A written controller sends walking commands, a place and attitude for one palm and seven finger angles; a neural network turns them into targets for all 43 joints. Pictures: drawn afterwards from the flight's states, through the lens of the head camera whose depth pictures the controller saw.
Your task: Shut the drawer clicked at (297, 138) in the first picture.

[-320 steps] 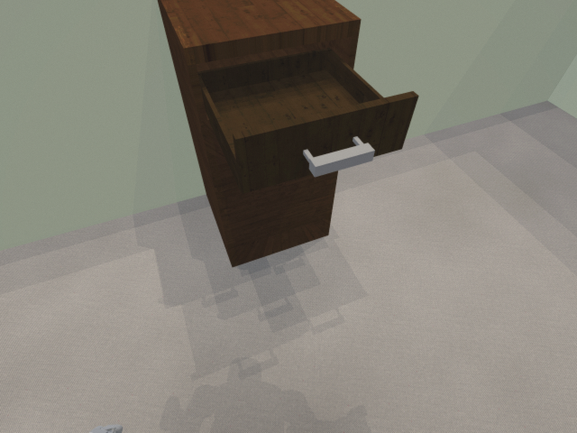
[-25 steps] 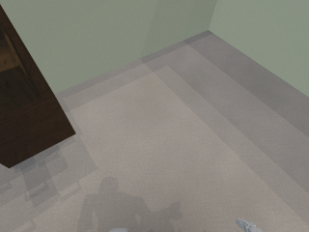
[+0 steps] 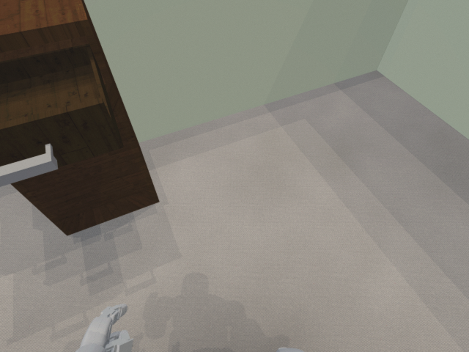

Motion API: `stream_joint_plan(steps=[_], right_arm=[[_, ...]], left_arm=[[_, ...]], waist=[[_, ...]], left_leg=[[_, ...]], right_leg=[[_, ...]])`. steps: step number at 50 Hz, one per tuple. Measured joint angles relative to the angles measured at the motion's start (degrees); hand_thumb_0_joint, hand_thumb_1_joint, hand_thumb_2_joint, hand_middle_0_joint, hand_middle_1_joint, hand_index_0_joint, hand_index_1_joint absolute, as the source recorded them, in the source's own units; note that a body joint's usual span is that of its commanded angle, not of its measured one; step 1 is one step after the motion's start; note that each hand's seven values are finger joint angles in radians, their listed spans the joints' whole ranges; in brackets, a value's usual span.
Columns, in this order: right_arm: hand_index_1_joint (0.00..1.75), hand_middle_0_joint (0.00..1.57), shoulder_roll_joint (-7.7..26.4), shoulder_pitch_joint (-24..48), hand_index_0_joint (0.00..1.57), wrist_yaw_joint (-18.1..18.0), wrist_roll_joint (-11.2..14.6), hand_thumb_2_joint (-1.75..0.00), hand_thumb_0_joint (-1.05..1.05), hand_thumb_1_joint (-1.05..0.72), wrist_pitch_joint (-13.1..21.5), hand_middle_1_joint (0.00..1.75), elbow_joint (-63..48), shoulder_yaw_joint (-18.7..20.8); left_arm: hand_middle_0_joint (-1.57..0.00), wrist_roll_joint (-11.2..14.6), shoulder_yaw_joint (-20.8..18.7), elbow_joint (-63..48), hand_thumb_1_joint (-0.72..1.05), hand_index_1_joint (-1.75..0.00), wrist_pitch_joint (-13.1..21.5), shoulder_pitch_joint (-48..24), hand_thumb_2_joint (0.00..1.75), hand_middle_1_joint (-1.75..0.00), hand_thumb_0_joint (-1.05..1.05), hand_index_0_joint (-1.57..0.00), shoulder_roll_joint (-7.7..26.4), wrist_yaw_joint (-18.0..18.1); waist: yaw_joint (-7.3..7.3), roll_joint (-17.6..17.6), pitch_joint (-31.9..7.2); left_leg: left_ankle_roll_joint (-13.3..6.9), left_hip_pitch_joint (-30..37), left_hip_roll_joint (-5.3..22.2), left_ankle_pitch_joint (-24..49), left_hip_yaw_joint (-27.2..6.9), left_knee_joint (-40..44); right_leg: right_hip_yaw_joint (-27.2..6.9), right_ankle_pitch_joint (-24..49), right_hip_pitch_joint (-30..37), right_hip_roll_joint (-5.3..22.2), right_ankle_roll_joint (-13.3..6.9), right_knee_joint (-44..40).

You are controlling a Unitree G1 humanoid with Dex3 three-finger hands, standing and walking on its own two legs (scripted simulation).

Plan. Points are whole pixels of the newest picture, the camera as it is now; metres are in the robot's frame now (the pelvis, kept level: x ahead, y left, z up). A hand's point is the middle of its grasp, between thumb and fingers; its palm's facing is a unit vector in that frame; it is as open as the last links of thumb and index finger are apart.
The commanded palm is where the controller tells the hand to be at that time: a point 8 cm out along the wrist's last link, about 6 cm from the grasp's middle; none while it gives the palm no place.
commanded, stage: turn to face it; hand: left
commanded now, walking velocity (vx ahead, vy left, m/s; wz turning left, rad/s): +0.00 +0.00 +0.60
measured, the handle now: (19, 163) +0.47 +0.45 +0.01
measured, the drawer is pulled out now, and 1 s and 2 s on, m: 0.30 0.30 0.30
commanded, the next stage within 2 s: take the last steps up to it in 0.60 s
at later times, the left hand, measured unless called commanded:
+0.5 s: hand out of the picture -0.07 +0.20 -0.18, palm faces +0.34 -0.91 -0.25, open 7.4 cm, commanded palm none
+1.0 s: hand out of the picture -0.06 +0.24 -0.16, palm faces +0.39 -0.90 -0.19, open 7.4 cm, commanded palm none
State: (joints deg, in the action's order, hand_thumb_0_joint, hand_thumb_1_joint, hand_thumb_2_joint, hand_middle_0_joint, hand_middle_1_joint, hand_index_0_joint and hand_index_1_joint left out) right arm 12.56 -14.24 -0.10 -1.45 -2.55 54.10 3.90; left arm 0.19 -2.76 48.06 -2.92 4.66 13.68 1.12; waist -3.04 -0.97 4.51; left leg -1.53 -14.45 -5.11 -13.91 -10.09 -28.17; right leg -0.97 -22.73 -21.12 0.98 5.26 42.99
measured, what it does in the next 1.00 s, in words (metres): steps on the spot, turning left: right foot, then left foot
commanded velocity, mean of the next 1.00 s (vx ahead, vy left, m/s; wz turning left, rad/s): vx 0.10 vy -0.01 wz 0.27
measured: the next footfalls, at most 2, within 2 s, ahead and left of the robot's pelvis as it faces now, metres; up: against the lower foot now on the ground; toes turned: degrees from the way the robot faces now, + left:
right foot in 0.06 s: +0.04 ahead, -0.13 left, +0.00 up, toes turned +2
left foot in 0.54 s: -0.03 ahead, +0.12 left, +0.00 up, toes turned +22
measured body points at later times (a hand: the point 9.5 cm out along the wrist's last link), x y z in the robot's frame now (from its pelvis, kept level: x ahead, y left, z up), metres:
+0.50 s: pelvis -0.02 +0.00 -0.01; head +0.02 +0.02 +0.44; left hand -0.08 +0.25 -0.16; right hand +0.17 -0.22 -0.14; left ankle -0.06 +0.11 -0.72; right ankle +0.00 -0.13 -0.74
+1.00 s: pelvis -0.03 +0.04 +0.01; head -0.04 +0.05 +0.46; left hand -0.08 +0.29 -0.15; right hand +0.07 -0.18 -0.14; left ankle -0.06 +0.10 -0.74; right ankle +0.02 -0.10 -0.68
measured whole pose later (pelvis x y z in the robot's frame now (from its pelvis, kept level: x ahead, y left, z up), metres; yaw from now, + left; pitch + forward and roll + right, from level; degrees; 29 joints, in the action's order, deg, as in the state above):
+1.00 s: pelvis -0.03 +0.04 +0.01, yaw +23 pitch -1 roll +0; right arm 9.3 -19.1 -1.5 -1.5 1.7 59.1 1.9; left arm -1.5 -2.4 58.1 -2.5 13.9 12.6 -0.5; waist -1.4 1.8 -0.5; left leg -5.0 -6.3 -4.3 -10.1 0.3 -17.3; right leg 1.4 -18.8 -23.7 4.5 3.2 54.4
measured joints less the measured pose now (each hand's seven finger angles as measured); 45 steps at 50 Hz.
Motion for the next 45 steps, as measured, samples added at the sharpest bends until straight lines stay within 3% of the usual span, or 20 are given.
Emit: stream_joint_plan(steps=[2, 3, 6, 9, 13, 19, 24, 26, 28, 30, 33, 36, 41, 45], right_arm=[[0.3, 0.21, 0.51, -0.73, 0.2, 0.02, 0.25, -0.9, 0.0, -0.9, -0.36, 0.3, 0.36, 0.37], [0.3, 0.21, 0.83, -1.05, 0.2, 0.08, 0.54, -0.9, 0.0, -0.9, -0.46, 0.3, 0.46, 0.6], [0.3, 0.2, 2.14, -0.55, 0.2, 0.1, 0.49, -0.9, 0.0, -0.91, -1.29, 0.3, 0.76, 1.61], [0.3, 0.2, 3.12, -0.26, 0.2, 0.81, 0.19, -0.9, 0.0, -0.91, -1.74, 0.3, 0.91, 2.04], [0.3, 0.2, 3.58, 0.56, 0.2, 1.5, 0.16, -0.9, 0.0, -0.91, -2.17, 0.3, 0.97, 2.1], [0.3, 0.2, 3.4, 3.8, 0.2, 1.54, 0.27, -0.9, 0.0, -0.91, -2.76, 0.3, 1.0, 1.55], [0.3, 0.2, 2.54, 7.73, 0.2, 1.29, 0.71, -0.9, 0.0, -0.91, -1.73, 0.3, -0.11, 0.53], [0.3, 0.2, 2.13, 8.72, 0.2, 1.23, 0.76, -0.9, 0.0, -0.91, -0.77, 0.3, -0.91, 0.0], [0.3, 0.2, 1.03, 9.67, 0.2, 1.07, 0.56, -0.9, 0.0, -0.91, 0.44, 0.3, -1.41, -0.46], [0.3, 0.2, -0.07, 9.95, 0.2, 0.85, 0.37, -0.9, 0.0, -0.91, 1.06, 0.3, -1.8, -1.33], [0.3, 0.2, -1.31, 9.36, 0.2, 0.02, 0.26, -0.9, 0.0, -0.91, 1.26, 0.3, -1.81, -2.21], [0.3, 0.2, -2.2, 8.61, 0.2, -0.42, 0.53, -0.9, 0.0, -0.91, 1.52, 0.3, -1.14, -2.83], [0.3, 0.21, -3.68, 5.35, 0.2, -0.66, 0.57, -0.9, 0.0, -0.91, 2.67, 0.3, 0.6, -3.21], [0.3, 0.21, -3.57, 1.25, 0.21, -1.22, 0.48, -0.9, -0.01, -0.93, 3.83, 0.3, 1.98, -2.21]], left_arm=[[-0.2, 0.11, 0.46, -0.69, 0.91, -0.3, 0.82, 0.25, 0.9, -0.3, 0.01, -0.2, -0.47, -0.07], [-0.2, -0.03, 0.6, -0.97, 0.91, -0.3, 1.39, 0.62, 0.9, -0.3, 0.01, -0.2, -0.7, -0.01], [-0.2, -0.55, 1.41, -0.8, 0.91, -0.3, 1.7, 1.64, 0.9, -0.3, 0.01, -0.2, -2.19, 0.16], [-0.2, -0.57, 1.64, -0.28, 0.9, -0.3, 1.5, 3.35, 0.9, -0.3, 0.01, -0.2, -3.22, 0.2], [-0.2, -0.74, 1.68, 0.6, 0.9, -0.3, 1.79, 5.53, 0.9, -0.3, 0.01, -0.2, -3.68, 0.14], [-0.2, -1.33, 1.36, 2.16, 0.9, -0.3, 1.9, 8.82, 0.9, -0.3, 0.01, -0.2, -3.2, -0.03], [-0.2, -1.77, 0.49, 4.01, 0.9, -0.3, 1.48, 11.55, 0.9, -0.3, 0.01, -0.2, -1.37, -0.18], [-0.2, -1.58, -0.01, 4.94, 0.9, -0.3, 1.13, 12.77, 0.9, -0.3, 0.01, -0.2, -0.36, -0.17], [-0.2, -1.12, -0.58, 6.13, 0.9, -0.3, 0.16, 13.22, 0.9, -0.3, 0.01, -0.2, 1.09, -0.07], [-0.2, -1.04, -0.82, 7.31, 0.91, -0.3, -1.21, 13.13, 0.9, -0.3, 0.01, -0.2, 1.97, 0.35], [-0.2, -1.05, -0.96, 8.39, 0.91, -0.3, -1.88, 12.3, 0.9, -0.3, 0.01, -0.2, 2.23, 0.2], [-0.2, -1.01, -0.83, 8.32, 0.91, -0.3, -1.22, 11.11, 0.9, -0.3, 0.01, -0.19, 1.96, -0.22], [-0.2, -1.18, -0.27, 8.52, 0.91, -0.3, -0.07, 10.16, 0.9, -0.3, 0.01, -0.19, 0.94, -0.42], [-0.2, -1.62, 0.12, 9.52, 0.91, -0.3, 0.25, 10.43, 0.9, -0.3, 0.01, -0.19, 0.01, -0.91]], waist=[[-0.07, -0.58, -0.49], [0.19, -0.89, -0.84], [-0.24, -2.77, -0.3], [-0.33, -2.86, -0.13], [0.1, -1.95, 0.13], [2.29, -0.08, 1.01], [4.72, 1.67, 1.73], [5.26, 2.27, 1.4], [5.88, 4.15, 1.56], [6.4, 4.78, 1.41], [6.16, 4.24, 0.53], [6.02, 3.73, 0.2], [5.22, 3.04, -1.47], [3.72, 3.0, -3.81]], left_leg=[[0.92, -1.34, -0.69, -1.01, -1.17, -2.3], [1.44, -2.45, -1.0, -2.06, -1.51, -4.4], [3.07, -8.32, -0.5, -12.48, 1.62, -20.66], [4.39, -12.73, 1.63, -10.83, 5.88, -34.76], [5.78, -14.42, 4.98, -7.31, 7.93, -40.41], [6.29, -11.12, 7.43, -9.36, 9.6, -31.3], [4.96, -5.36, 6.77, -10.92, 12.11, -17.65], [4.26, -1.5, 6.2, -5.98, 13.3, -9.03], [1.2, -0.65, 4.93, -3.42, 13.92, -7.19], [-1.08, -0.36, 4.68, -5.23, 13.77, -7.52], [-1.87, 1.18, 4.55, -3.74, 12.47, -3.7], [-2.47, 2.93, 3.9, -0.72, 11.5, 1.0], [-3.3, 5.07, 2.65, 2.2, 10.66, 6.01], [-3.66, 6.56, 1.51, 3.08, 10.86, 8.5]], right_leg=[[0.5, 5.06, 3.88, -0.45, -0.52, -8.49], [1.06, 5.83, 5.51, -0.38, -2.28, -11.88], [3.65, 5.32, 6.08, -0.07, -6.08, -10.83], [5.99, 5.91, 8.4, 1.49, -6.54, -12.61], [8.92, 6.18, 10.21, 3.29, -6.39, -13.93], [12.39, 5.75, 10.48, 5.78, -5.67, -13.43], [14.38, 4.77, 9.01, 7.64, -4.05, -10.78], [15.16, 3.63, 7.98, 8.4, -2.95, -8.32], [12.85, -1.46, 5.34, 9.38, -2.01, -1.94], [8.34, -7.59, 1.88, 7.46, -1.93, 7.26], [4.84, -5.31, -2.08, 5.19, -1.74, 17.17], [2.91, -0.33, -4.36, 4.4, -1.13, 21.52], [1.4, 3.15, -4.31, 3.69, -0.56, 20.6], [1.4, 4.12, -3.32, 3.56, -1.1, 17.81]])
